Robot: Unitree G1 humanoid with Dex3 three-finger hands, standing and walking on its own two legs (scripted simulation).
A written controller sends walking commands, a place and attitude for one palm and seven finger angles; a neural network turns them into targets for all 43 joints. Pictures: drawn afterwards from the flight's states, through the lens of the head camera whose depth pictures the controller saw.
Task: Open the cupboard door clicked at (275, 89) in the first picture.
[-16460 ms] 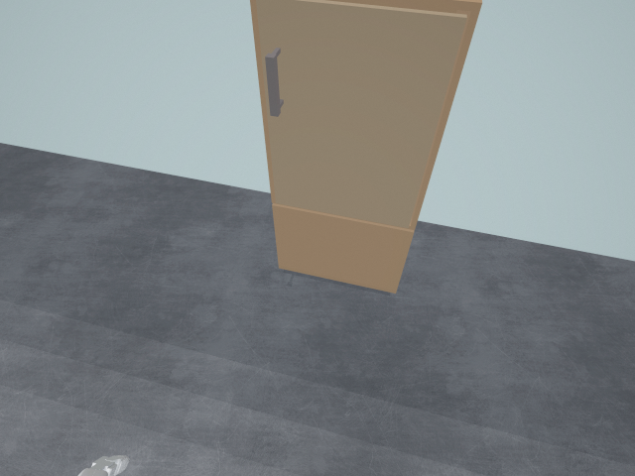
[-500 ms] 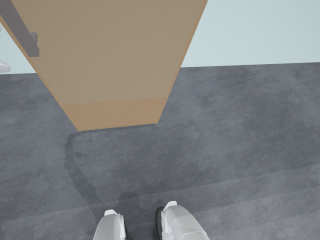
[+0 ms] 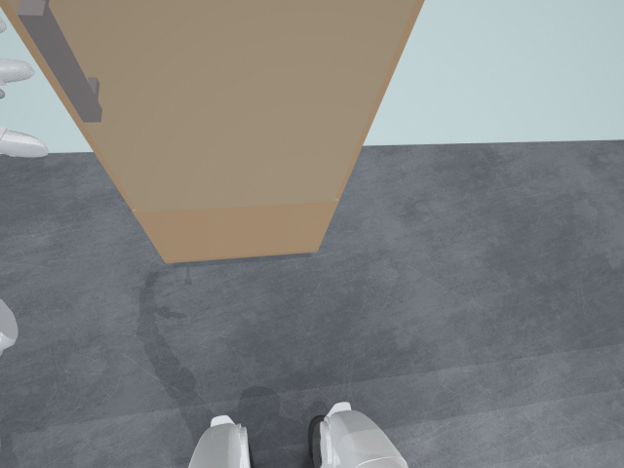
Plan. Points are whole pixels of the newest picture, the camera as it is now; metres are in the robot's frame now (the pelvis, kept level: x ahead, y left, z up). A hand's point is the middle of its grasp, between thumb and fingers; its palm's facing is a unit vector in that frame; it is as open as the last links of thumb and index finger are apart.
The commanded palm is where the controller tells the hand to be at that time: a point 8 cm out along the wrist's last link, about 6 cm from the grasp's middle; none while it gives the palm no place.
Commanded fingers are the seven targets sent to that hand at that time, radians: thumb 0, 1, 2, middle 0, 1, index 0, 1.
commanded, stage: slide the fingers in behind the handle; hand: left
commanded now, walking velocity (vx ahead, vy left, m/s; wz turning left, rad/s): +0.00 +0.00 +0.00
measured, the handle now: (69, 56) +0.57 +0.23 +0.10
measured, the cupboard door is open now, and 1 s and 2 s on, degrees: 0 0 0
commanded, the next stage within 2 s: close the thumb around the handle in 1.66 s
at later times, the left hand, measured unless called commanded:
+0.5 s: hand (39, 90) +0.52 +0.25 +0.10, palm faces +0.01 -1.00 -0.02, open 14.0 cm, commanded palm +0.51 +0.29 +0.10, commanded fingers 0.00 -0.50 0.30 -0.30 -1.20 -0.30 -1.20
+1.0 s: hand (66, 93) +0.52 +0.22 +0.10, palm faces +0.01 -1.00 -0.01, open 14.0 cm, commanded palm +0.51 +0.26 +0.10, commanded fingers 0.00 -0.50 0.30 -0.30 -1.20 -0.30 -1.20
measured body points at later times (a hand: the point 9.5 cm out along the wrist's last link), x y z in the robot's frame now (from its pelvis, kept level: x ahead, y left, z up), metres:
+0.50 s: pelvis -0.01 -0.01 +0.00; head +0.15 +0.02 +0.42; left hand +0.52 +0.30 +0.10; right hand -0.03 -0.27 -0.10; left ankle -0.01 +0.09 -0.68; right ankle +0.01 -0.13 -0.68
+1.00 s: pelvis +0.00 -0.01 +0.00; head +0.14 +0.02 +0.43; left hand +0.52 +0.28 +0.10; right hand -0.02 -0.28 -0.10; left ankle -0.01 +0.09 -0.68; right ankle +0.01 -0.13 -0.68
